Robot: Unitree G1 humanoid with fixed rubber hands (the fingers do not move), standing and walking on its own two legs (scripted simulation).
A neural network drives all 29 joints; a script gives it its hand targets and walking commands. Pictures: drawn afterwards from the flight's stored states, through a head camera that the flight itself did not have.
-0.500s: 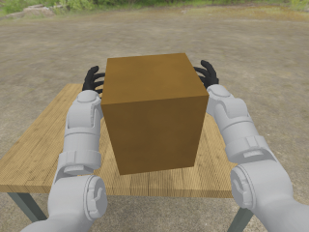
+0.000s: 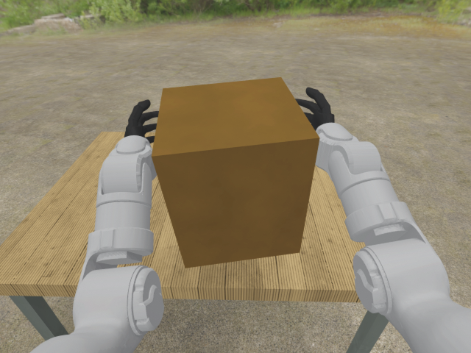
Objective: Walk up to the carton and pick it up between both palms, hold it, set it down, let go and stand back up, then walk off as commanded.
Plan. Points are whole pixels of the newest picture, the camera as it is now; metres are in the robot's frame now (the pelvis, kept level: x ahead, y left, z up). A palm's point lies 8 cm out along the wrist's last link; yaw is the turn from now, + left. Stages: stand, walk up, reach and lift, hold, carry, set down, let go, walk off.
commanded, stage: hold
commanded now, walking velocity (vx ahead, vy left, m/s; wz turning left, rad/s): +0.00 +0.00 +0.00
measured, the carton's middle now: (233, 172) +0.38 +0.01 +0.18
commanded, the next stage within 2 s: none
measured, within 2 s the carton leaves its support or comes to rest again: neither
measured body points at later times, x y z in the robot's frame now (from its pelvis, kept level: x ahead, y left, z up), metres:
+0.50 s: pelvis +0.00 +0.00 +0.00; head -0.08 +0.01 +0.44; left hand +0.39 +0.17 +0.26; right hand +0.40 -0.14 +0.27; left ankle +0.03 +0.12 -0.75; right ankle +0.03 -0.12 -0.75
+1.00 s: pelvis +0.00 +0.00 +0.00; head -0.08 +0.01 +0.44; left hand +0.39 +0.17 +0.26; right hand +0.40 -0.14 +0.26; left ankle +0.03 +0.12 -0.75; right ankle +0.03 -0.12 -0.75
